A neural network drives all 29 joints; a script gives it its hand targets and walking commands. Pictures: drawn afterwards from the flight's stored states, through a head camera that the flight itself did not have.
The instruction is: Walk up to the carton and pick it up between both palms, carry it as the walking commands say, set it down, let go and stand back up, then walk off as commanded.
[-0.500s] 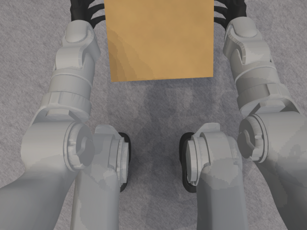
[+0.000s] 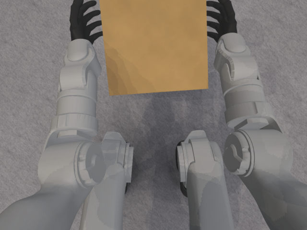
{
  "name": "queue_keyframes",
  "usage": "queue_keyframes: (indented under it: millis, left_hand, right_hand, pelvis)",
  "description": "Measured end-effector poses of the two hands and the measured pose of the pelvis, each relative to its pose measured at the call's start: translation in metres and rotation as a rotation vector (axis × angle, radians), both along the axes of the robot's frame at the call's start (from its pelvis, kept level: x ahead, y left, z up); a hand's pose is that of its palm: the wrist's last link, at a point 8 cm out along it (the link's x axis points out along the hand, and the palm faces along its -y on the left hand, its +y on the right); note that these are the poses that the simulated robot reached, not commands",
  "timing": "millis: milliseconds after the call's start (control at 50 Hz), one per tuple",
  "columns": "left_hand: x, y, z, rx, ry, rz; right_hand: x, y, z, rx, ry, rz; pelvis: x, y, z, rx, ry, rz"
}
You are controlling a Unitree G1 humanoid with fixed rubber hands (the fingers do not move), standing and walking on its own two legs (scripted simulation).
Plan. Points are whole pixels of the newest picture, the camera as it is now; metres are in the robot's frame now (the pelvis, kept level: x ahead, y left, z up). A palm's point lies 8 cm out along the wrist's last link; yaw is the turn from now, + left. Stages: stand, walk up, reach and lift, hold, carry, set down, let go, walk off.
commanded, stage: reach and lift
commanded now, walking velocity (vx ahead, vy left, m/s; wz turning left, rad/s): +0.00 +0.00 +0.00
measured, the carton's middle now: (153, 49) +0.52 -0.01 -0.20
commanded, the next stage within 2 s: none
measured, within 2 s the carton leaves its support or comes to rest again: neither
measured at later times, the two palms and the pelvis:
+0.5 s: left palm (67, 37) +0.50 +0.13 -0.03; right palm (240, 29) +0.50 -0.16 -0.04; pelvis +0.00 +0.00 +0.05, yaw +0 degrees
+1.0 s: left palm (41, 31) +0.48 +0.13 +0.05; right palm (263, 21) +0.49 -0.16 +0.04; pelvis +0.00 +0.00 +0.10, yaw -1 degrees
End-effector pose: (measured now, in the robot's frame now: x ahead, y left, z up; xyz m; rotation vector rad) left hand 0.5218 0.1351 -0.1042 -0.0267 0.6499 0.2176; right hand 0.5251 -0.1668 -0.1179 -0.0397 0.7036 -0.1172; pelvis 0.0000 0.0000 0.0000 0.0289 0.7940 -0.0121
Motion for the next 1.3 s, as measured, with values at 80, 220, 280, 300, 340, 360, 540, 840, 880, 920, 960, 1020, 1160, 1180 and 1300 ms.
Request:
queue_keyframes:
  millis: [80,220,280,300,340,360,540,840,880,920,960,1020,1160,1180,1300]
  left_hand:
    - [-0.003,0.0,0.014,0.007,-0.001,0.011]
    - [-0.01,-0.001,0.035,0.007,-0.003,0.006]
    - [-0.013,-0.002,0.044,0.004,-0.003,0.002]
    - [-0.014,-0.002,0.047,0.003,-0.003,0.001]
    - [-0.016,-0.002,0.053,0.004,-0.003,0.002]
    - [-0.017,-0.002,0.056,0.004,-0.003,0.003]
    - [-0.025,-0.001,0.083,0.029,0.003,0.034]
    - [-0.036,-0.001,0.125,0.04,0.004,0.047]
    - [-0.038,-0.001,0.131,0.039,0.004,0.044]
    - [-0.039,-0.001,0.137,0.041,0.003,0.046]
    - [-0.04,-0.001,0.143,0.044,0.003,0.048]
    - [-0.042,-0.001,0.153,0.048,0.004,0.051]
    - [-0.047,0.0,0.174,0.052,0.006,0.049]
    - [-0.048,0.001,0.177,0.051,0.007,0.047]
    - [-0.051,0.001,0.196,0.047,0.007,0.036]
  right_hand:
    - [-0.003,0.001,0.013,-0.001,0.0,-0.008]
    - [-0.01,0.001,0.036,-0.01,-0.001,-0.018]
    - [-0.013,0.0,0.045,-0.013,-0.001,-0.021]
    - [-0.013,0.0,0.048,-0.014,-0.001,-0.022]
    - [-0.015,0.0,0.054,-0.015,-0.001,-0.025]
    - [-0.015,0.0,0.058,-0.016,-0.001,-0.026]
    - [-0.022,0.005,0.085,-0.026,0.003,-0.03]
    - [-0.035,0.007,0.129,-0.04,0.001,-0.042]
    - [-0.036,0.007,0.135,-0.046,0.001,-0.05]
    - [-0.037,0.007,0.141,-0.045,0.0,-0.05]
    - [-0.038,0.008,0.148,-0.046,-0.001,-0.049]
    - [-0.04,0.008,0.157,-0.045,-0.002,-0.047]
    - [-0.046,0.009,0.178,-0.04,0.0,-0.04]
    - [-0.047,0.009,0.181,-0.039,0.0,-0.04]
    - [-0.051,0.008,0.199,-0.036,0.0,-0.044]
  pelvis:
    - [0.001,0.0,0.007,0.001,0.015,-0.001]
    - [-0.001,0.0,0.02,0.001,0.029,-0.003]
    - [-0.002,0.0,0.025,0.001,0.029,-0.004]
    - [-0.003,0.0,0.027,0.001,0.029,-0.005]
    - [-0.003,0.0,0.031,0.001,0.028,-0.005]
    - [-0.003,0.0,0.032,0.001,0.027,-0.006]
    - [-0.003,0.0,0.05,-0.001,0.019,-0.007]
    - [0.001,0.002,0.081,-0.007,-0.005,-0.01]
    - [0.001,0.002,0.085,-0.008,-0.01,-0.011]
    - [0.002,0.003,0.089,-0.009,-0.014,-0.012]
    - [0.003,0.003,0.093,-0.009,-0.02,-0.012]
    - [0.004,0.003,0.1,-0.011,-0.028,-0.012]
    - [0.008,0.003,0.117,-0.012,-0.048,-0.012]
    - [0.009,0.003,0.12,-0.013,-0.051,-0.012]
    - [0.013,0.003,0.135,-0.013,-0.07,-0.013]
